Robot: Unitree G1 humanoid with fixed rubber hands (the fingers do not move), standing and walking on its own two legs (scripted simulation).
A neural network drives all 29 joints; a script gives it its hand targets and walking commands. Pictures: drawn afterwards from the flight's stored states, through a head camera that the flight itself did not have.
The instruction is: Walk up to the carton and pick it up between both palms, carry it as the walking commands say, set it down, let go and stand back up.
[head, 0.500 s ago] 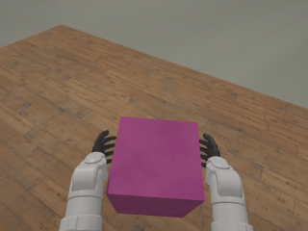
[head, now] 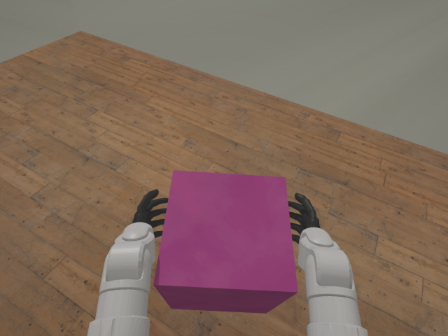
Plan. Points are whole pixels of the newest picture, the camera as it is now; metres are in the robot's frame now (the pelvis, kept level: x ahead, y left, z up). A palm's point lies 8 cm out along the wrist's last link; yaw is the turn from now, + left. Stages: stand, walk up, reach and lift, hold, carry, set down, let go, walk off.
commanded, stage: hold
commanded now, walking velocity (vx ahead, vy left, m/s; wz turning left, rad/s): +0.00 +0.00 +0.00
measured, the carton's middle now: (223, 248) +0.29 +0.01 -0.04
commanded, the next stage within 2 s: set down in 0.48 s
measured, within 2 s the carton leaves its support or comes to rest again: neither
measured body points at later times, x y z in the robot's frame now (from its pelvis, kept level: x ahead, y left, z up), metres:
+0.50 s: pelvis +0.00 +0.01 +0.00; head -0.01 +0.02 +0.45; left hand +0.30 +0.16 +0.02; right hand +0.29 -0.14 +0.03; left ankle +0.03 +0.14 -0.73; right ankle +0.06 -0.11 -0.73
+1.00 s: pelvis +0.00 +0.00 +0.00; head +0.01 +0.01 +0.45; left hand +0.31 +0.15 -0.02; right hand +0.29 -0.15 -0.02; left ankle +0.03 +0.14 -0.73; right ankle +0.06 -0.11 -0.73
